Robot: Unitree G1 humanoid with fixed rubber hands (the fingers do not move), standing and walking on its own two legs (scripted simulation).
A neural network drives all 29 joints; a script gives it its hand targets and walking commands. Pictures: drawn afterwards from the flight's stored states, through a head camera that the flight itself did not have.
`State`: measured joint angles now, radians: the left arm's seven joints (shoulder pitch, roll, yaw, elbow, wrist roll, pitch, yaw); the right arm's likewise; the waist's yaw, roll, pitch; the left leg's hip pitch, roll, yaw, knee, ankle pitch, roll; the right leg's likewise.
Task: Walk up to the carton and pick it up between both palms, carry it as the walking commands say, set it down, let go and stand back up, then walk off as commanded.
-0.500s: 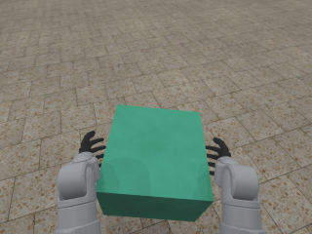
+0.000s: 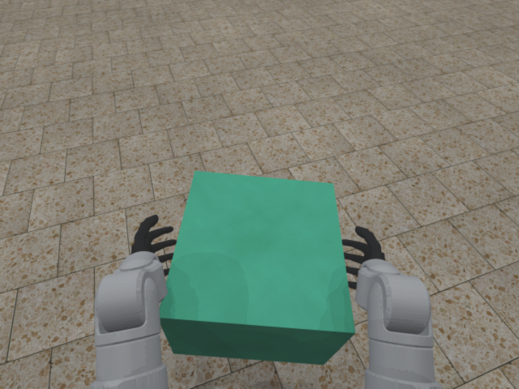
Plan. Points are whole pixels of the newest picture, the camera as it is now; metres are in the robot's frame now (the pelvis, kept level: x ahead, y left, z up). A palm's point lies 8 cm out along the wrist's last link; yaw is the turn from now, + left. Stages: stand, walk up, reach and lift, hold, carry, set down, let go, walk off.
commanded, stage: carry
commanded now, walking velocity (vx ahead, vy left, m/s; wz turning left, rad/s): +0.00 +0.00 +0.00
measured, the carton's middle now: (257, 264) +0.33 +0.00 -0.01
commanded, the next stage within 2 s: hold in 1.88 s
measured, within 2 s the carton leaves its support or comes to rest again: neither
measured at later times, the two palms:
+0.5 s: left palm (151, 268) +0.28 +0.15 +0.07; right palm (376, 277) +0.26 -0.17 +0.06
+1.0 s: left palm (150, 268) +0.28 +0.16 +0.06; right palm (372, 273) +0.27 -0.17 +0.06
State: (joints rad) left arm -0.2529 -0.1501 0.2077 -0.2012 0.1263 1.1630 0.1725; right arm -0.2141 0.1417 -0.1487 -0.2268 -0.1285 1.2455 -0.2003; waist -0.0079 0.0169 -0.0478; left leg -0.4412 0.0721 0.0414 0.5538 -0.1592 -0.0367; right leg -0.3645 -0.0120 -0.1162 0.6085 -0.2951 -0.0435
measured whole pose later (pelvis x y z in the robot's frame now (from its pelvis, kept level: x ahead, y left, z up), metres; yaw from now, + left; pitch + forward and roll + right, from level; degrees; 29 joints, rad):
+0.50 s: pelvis +0.00 -0.01 +0.00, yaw +0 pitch +2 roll +0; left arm -0.24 -0.15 0.20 -0.15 0.13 1.12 0.17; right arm -0.20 0.14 -0.14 -0.19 -0.14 1.20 -0.18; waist 0.00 0.02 -0.06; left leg -0.43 0.08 0.04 0.56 -0.16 -0.05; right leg -0.36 -0.01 -0.13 0.63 -0.31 -0.06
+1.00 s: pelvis +0.00 -0.01 +0.00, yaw +0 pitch +2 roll +0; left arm -0.24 -0.15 0.21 -0.10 0.16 1.08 0.14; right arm -0.21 0.14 -0.15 -0.12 -0.16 1.16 -0.18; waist -0.01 0.00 -0.06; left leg -0.42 0.08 0.04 0.57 -0.18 -0.05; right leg -0.34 -0.01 -0.13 0.63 -0.32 -0.05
